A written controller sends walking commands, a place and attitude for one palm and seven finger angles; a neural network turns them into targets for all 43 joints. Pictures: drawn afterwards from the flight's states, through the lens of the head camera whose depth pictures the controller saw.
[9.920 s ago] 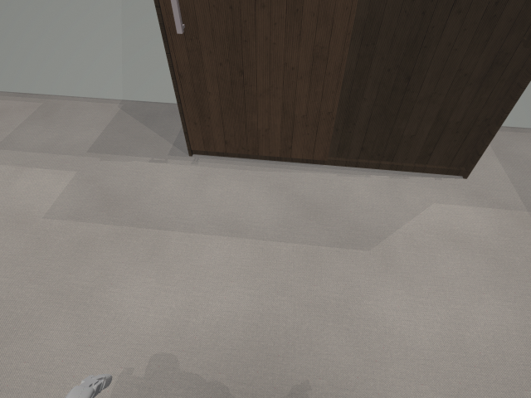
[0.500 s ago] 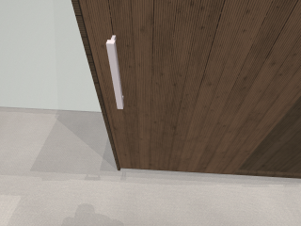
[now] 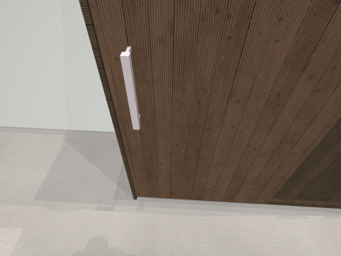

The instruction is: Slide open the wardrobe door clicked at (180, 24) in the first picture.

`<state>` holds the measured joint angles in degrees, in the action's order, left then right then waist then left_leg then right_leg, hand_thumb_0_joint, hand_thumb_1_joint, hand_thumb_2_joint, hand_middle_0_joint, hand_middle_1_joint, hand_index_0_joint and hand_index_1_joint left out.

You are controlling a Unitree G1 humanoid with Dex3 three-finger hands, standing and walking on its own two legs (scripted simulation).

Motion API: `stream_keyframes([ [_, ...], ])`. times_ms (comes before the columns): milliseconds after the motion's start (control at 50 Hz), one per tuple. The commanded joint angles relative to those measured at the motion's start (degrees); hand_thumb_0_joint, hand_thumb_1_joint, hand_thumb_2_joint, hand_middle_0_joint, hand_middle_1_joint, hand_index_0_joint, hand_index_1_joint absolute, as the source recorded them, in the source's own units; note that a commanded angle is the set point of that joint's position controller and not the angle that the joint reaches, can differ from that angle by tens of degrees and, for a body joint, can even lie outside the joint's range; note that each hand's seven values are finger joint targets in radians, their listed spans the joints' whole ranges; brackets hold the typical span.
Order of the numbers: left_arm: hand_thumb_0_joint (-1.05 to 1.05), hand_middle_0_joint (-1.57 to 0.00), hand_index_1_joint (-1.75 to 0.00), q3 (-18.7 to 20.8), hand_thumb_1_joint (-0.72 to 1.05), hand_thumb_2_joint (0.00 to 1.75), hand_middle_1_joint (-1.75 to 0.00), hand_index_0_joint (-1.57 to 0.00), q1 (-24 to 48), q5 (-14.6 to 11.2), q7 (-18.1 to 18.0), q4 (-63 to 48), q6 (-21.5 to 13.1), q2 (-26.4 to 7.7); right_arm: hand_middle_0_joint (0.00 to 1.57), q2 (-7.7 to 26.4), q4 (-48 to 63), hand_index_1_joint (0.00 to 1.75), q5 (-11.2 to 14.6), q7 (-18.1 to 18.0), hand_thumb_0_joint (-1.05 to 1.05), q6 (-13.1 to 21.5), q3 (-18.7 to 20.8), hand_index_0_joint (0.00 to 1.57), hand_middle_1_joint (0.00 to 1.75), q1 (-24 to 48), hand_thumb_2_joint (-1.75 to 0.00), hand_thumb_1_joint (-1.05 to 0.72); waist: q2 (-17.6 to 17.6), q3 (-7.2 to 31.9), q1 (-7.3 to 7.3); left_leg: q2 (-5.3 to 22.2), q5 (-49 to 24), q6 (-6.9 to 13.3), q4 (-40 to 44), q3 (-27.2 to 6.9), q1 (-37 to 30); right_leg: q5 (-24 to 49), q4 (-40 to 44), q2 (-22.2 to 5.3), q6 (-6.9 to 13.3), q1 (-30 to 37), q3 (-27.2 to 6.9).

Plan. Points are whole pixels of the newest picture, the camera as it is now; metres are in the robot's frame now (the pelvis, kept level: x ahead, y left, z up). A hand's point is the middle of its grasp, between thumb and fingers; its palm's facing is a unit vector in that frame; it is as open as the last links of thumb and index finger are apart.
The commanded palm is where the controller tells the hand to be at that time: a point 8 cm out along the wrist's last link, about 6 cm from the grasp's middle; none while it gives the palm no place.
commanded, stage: shuffle to correct the standing spot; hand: left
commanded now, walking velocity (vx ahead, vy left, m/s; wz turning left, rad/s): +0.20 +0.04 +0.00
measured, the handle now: (133, 92) +0.56 +0.16 +0.08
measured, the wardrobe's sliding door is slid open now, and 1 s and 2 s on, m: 0.00 0.00 0.00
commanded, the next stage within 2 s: come to a stop and stand still in 0.20 s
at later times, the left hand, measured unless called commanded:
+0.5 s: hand out of the picture +0.13 +0.19 -0.18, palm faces +0.01 -0.97 -0.25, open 7.3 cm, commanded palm none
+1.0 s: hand out of the picture +0.05 +0.25 -0.19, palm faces +0.11 -0.98 -0.18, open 7.3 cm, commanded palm none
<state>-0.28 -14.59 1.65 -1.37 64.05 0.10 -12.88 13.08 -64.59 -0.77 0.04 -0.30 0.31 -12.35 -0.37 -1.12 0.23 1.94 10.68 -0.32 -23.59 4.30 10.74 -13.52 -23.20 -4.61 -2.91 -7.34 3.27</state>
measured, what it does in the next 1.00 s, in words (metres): steps on the spot: right foot, then left foot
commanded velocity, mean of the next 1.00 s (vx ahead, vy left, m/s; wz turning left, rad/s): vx -0.01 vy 0.03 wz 0.00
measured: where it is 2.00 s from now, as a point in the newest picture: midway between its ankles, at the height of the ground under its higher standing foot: outside the picture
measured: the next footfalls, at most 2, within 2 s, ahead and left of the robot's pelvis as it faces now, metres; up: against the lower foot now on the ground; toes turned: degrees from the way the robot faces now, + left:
right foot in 0.46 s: +0.17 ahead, -0.10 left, +0.00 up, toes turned -7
left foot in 0.80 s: +0.10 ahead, +0.14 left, +0.00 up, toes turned +6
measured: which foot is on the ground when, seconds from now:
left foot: down 0.00-0.50, up 0.52-0.78, down 0.80-1.00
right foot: down 0.00-0.24, up 0.26-0.44, down 0.46-0.82, up 0.84-1.00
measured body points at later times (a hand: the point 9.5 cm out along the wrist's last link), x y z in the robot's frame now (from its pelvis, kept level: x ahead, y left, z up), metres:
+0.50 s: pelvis +0.09 +0.00 -0.02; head +0.12 -0.02 +0.43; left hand +0.13 +0.24 -0.16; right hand -0.01 -0.19 -0.17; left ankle +0.03 +0.12 -0.74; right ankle +0.13 -0.10 -0.75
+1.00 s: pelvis +0.04 +0.07 +0.00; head +0.05 +0.09 +0.45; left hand +0.05 +0.30 -0.17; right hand +0.11 -0.17 -0.14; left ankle +0.06 +0.13 -0.74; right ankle +0.03 -0.08 -0.71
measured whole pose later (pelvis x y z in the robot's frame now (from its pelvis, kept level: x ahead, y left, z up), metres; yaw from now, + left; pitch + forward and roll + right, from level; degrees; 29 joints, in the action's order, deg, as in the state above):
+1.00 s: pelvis +0.04 +0.07 +0.00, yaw +2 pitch -1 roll -1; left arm 3.0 -14.2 2.1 -1.8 60.3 2.9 -10.1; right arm 8.8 -58.7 -1.3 -2.0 -0.1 2.1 -11.7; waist 1.6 -1.8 1.6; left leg -0.6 12.6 4.7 -27.1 7.1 13.7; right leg -22.8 -46.4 -2.9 -1.4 -19.2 1.8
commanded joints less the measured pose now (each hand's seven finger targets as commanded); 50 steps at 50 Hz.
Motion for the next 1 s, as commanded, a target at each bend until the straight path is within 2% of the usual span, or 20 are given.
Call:
stream_keyframes([
  [0, 0.00, -0.20, -0.30, 1.7, 0.90, 0.90, -0.30, -0.20, -4.8, -0.1, 0.2, -1.8, -0.4, -6.2, 0.20, 4.8, 1.7, 0.30, -0.4, -0.2, 0.00, 0.0, 1.0, 0.20, 0.30, -4.0, -0.90, -0.90, 2.8, -6.6, -0.03, 2.6, 16.1, 0.4, 3.5, -3.4, 4.9, -17.1, 6.3, -3.3, 3.6, -7.2, -4.5],
  [120, 0.00, -0.20, -0.30, 3.1, 0.90, 0.90, -0.30, -0.20, -9.5, -0.4, 0.1, -1.4, -1.0, -5.9, 0.20, 1.8, 3.0, 0.30, -0.3, -0.3, 0.00, 1.0, 0.9, 0.20, 0.30, -6.3, -0.90, -0.90, 6.5, -8.0, 0.54, 0.6, 10.2, 0.7, -6.8, 1.0, 9.9, -16.1, 5.8, -6.8, 7.0, -4.6, -8.3],
  [180, 0.00, -0.20, -0.30, 3.4, 0.90, 0.90, -0.30, -0.20, -9.5, -0.3, 0.2, -1.8, -1.2, -4.4, 0.20, 1.5, 2.4, 0.30, -0.2, -0.4, 0.00, 1.9, 1.2, 0.20, 0.30, -10.6, -0.90, -0.90, 3.0, -6.7, -1.07, 1.6, 4.9, 1.5, -5.0, 0.2, 5.4, -8.1, -1.5, -4.7, 6.4, -5.7, -3.8],
  [220, 0.00, -0.20, -0.30, 2.6, 0.90, 0.90, -0.30, -0.20, -7.6, -0.3, 0.3, -3.1, -1.2, -0.3, 0.20, 4.8, -0.8, 0.30, -0.3, -1.2, 0.00, 2.7, 2.0, 0.20, 0.30, -18.9, -0.90, -0.90, -11.2, -3.1, -3.74, 9.8, -9.1, 5.2, 2.0, -11.4, -7.4, -5.8, -18.6, 1.9, 3.3, -14.5, 5.4],
  [240, 0.00, -0.20, -0.30, 1.9, 0.90, 0.90, -0.30, -0.20, -3.9, -0.1, 0.2, -4.9, -1.5, 1.6, 0.20, 5.7, -2.6, 0.30, -0.5, -1.9, 0.00, 2.9, 2.3, 0.20, 0.30, -24.0, -0.90, -0.90, -17.0, -4.5, -5.67, 14.6, -22.2, 8.9, 5.2, -18.5, -14.5, -16.8, -28.1, 4.0, 2.5, -25.2, 6.1],
  [280, 0.00, -0.20, -0.30, 2.3, 0.90, 0.90, -0.30, -0.20, 0.2, -0.2, 0.1, -6.6, -1.9, 1.3, 0.20, 3.6, -3.5, 0.30, -0.8, -2.6, 0.00, 3.2, 1.5, 0.20, 0.30, -25.9, -0.90, -0.90, -10.6, -6.5, -5.76, 18.6, -35.5, 13.8, 3.6, -19.6, -15.5, -20.6, -36.6, 0.5, 3.8, -30.9, 1.4],
  [360, 0.00, -0.20, -0.30, 2.0, 0.90, 0.90, -0.30, -0.20, -2.1, -0.8, 0.8, -5.6, -1.4, 5.0, 0.20, 2.0, -0.5, 0.30, -0.6, -3.2, 0.00, 3.2, 0.8, 0.20, 0.30, -14.9, -0.90, -0.90, -5.3, -6.2, -0.91, 12.6, -31.9, 9.5, 3.3, -9.0, -1.8, -10.7, -18.4, -0.3, 2.9, -14.6, 1.8],
  [400, 0.00, -0.20, -0.30, 2.5, 0.90, 0.90, -0.30, -0.20, -8.6, -1.0, 0.5, -3.4, -1.5, 3.3, 0.20, 2.4, 0.3, 0.30, 0.3, -3.5, 0.00, 3.2, 1.0, 0.20, 0.30, -11.5, -0.90, -0.90, -2.6, -1.0, 2.55, 8.0, -26.7, 5.0, -2.5, -4.5, 1.1, 9.2, -2.4, 0.8, 2.2, -1.2, 2.4],
  [440, 0.00, -0.20, -0.30, 3.2, 0.90, 0.90, -0.30, -0.20, -10.8, -1.0, -0.5, -2.5, -2.5, -3.5, 0.20, -0.5, 0.8, 0.30, 1.2, -2.8, 0.00, 2.8, 0.9, 0.20, 0.30, -14.2, -0.90, -0.90, 8.9, 6.3, 1.49, 2.8, 0.7, 0.4, -7.5, -1.9, 6.6, 33.8, -1.2, -10.6, 6.6, 10.4, -9.8],
  [460, 0.00, -0.20, -0.30, 3.3, 0.90, 0.90, -0.30, -0.20, -8.6, -1.3, -0.7, -2.8, -2.3, -5.0, 0.20, -2.0, 0.4, 0.30, 1.2, -2.8, 0.00, 2.0, 1.1, 0.20, 0.30, -16.4, -0.90, -0.90, 9.6, 6.0, 0.20, 1.5, 12.4, -0.2, -8.4, -1.3, 6.7, 43.6, -0.9, -15.6, 10.0, 9.2, -10.6],
  [480, 0.00, -0.20, -0.30, 3.5, 0.90, 0.90, -0.30, -0.20, -6.1, -1.1, -0.7, -3.5, -1.7, -6.5, 0.20, -2.4, -0.1, 0.30, 1.0, -2.9, 0.00, 1.4, 1.8, 0.20, 0.30, -17.4, -0.90, -0.90, 5.3, 2.7, -0.59, 0.5, 15.7, 0.2, -10.0, -2.0, 6.9, 43.8, -1.1, -16.5, 10.9, 5.7, -8.5],
  [520, 0.00, -0.20, -0.30, 3.3, 0.90, 0.90, -0.30, -0.20, -6.0, -0.8, -1.4, -3.3, -1.5, -3.0, 0.20, -4.7, -0.7, 0.30, 0.6, -3.2, 0.00, -0.3, 1.6, 0.20, 0.30, -15.1, -0.90, -0.90, 12.9, -1.0, 0.63, 1.9, 20.7, -0.5, -20.4, -1.2, 7.5, 49.4, 0.0, -16.2, 12.5, 1.2, -9.2],
  [560, 0.00, -0.20, -0.30, 3.4, 0.90, 0.90, -0.30, -0.20, -4.8, -0.5, -1.8, -3.5, -1.3, -2.8, 0.20, -4.3, 0.1, 0.30, 0.5, -3.0, 0.00, -0.7, 2.0, 0.20, 0.30, -13.8, -0.90, -0.90, 11.1, -0.6, 0.98, 2.0, 22.0, -0.4, -25.4, -2.6, 10.2, 52.1, -0.4, -17.0, 14.1, 2.0, -8.5],
  [660, 0.00, -0.20, -0.30, 5.0, 0.90, 0.90, -0.30, -0.20, 1.0, 0.1, -2.0, -6.7, -0.2, -5.1, 0.20, -4.1, 2.2, 0.30, 0.2, -2.0, 0.00, -1.5, 2.8, 0.20, 0.30, -10.7, -0.90, -0.90, 5.9, 3.0, 0.22, 1.5, 16.9, -1.4, -25.8, -2.4, 8.7, 33.0, 1.6, -15.3, 14.3, -1.8, -6.5],
  [740, 0.00, -0.20, -0.30, 5.0, 0.90, 0.90, -0.30, -0.20, 4.0, 0.1, -1.3, -8.1, 0.6, -4.9, 0.20, -3.5, 3.4, 0.30, -0.1, -1.6, 0.00, -1.2, 3.0, 0.20, 0.30, -12.0, -0.90, -0.90, 8.3, 1.7, -1.88, 0.7, 6.8, -1.6, -10.7, 0.8, -0.2, 10.8, 1.0, -11.8, 10.0, -11.1, -4.9],
  [760, 0.00, -0.20, -0.30, 4.8, 0.90, 0.90, -0.30, -0.20, 4.7, -0.1, -1.1, -8.4, 0.8, -3.8, 0.20, -2.8, 3.3, 0.30, 0.0, -1.5, 0.00, -0.6, 3.2, 0.20, 0.30, -13.5, -0.90, -0.90, 5.5, 1.9, -2.74, 1.8, 2.9, -1.1, -3.8, -0.8, -4.3, 4.0, -2.1, -9.3, 7.8, -13.9, -3.3],
  [800, 0.00, -0.20, -0.30, 4.1, 0.90, 0.90, -0.30, -0.20, 4.1, -0.9, -0.7, -10.0, 2.0, 0.9, 0.20, 4.3, 6.6, 0.30, -1.0, -1.7, 0.00, 0.0, 4.0, 0.20, 0.30, -8.1, -0.90, -0.90, -15.6, -4.3, -1.39, 15.8, 9.0, 4.9, 12.4, -18.3, 8.2, -12.5, -15.7, 1.4, 1.6, -16.7, 2.8],
  [840, 0.00, -0.20, -0.30, 4.4, 0.90, 0.90, -0.30, -0.20, 2.6, 0.0, -0.6, -8.4, 2.7, 0.3, 0.20, 3.7, 9.1, 0.30, -1.1, -1.7, 0.00, 0.4, 3.4, 0.20, 0.30, 0.5, -0.90, -0.90, -14.3, -6.4, 0.64, 15.1, 15.4, 7.5, 17.2, -17.4, 19.0, -12.5, -25.9, 0.6, 2.3, -9.3, -1.8],
  [900, 0.00, -0.20, -0.30, 3.7, 0.90, 0.90, -0.30, -0.20, -1.6, 0.3, -0.1, -6.4, 2.3, 1.2, 0.20, 3.2, 8.7, 0.30, -0.8, -2.3, 0.00, 0.7, 2.8, 0.20, 0.30, 0.4, -0.90, -0.90, -6.2, -4.1, 1.40, 12.3, 5.2, 7.5, 12.4, -12.6, 9.0, -9.6, -27.7, 1.3, 2.0, -13.9, -2.9],
  [980, 0.00, -0.20, -0.30, 2.5, 0.90, 0.90, -0.30, -0.20, -2.1, 0.0, -0.1, -5.7, 1.1, 1.7, 0.20, 3.6, 7.1, 0.30, -0.3, -2.4, 0.00, 1.1, 3.0, 0.20, 0.30, -3.0, -0.90, -0.90, -4.7, 1.2, -0.58, 12.1, -6.8, 9.0, 9.3, -11.3, -5.0, -10.9, -16.5, 0.7, 1.0, -14.3, -1.3],
])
